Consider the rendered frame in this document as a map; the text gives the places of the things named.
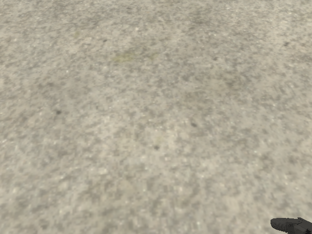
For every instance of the robot right hand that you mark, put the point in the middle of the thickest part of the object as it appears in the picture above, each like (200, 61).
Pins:
(292, 225)

